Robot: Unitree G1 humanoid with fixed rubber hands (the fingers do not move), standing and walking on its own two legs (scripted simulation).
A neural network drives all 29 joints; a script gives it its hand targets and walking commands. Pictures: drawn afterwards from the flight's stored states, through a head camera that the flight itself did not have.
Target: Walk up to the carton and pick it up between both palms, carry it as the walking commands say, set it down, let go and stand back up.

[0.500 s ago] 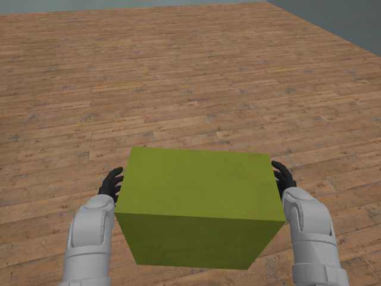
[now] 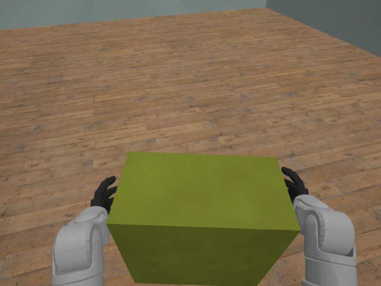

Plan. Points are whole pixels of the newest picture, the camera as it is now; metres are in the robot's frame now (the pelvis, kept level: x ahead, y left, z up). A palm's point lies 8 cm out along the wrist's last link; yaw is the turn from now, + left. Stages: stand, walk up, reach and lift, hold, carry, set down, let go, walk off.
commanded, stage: carry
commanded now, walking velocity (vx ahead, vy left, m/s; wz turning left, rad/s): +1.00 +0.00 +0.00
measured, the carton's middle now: (198, 226) +0.26 +0.00 +0.02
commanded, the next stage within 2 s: none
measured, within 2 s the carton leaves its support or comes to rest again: neither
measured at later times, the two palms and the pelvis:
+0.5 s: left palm (117, 175) +0.36 +0.17 +0.08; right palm (280, 167) +0.36 -0.20 +0.08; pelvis +0.11 +0.00 +0.00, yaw +0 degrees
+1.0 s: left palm (136, 113) +0.60 +0.17 +0.08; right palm (256, 109) +0.61 -0.21 +0.07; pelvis +0.37 -0.01 +0.00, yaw +0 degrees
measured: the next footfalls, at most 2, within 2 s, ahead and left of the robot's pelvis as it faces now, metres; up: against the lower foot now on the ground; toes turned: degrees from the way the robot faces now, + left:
right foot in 0.84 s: +0.40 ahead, -0.10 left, +0.00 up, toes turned -11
left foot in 1.24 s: +0.74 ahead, +0.15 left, +0.00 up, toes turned +2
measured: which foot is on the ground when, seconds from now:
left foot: down 0.00-0.88, up 0.90-1.00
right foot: down 0.00-0.60, up 0.62-0.82, down 0.84-1.00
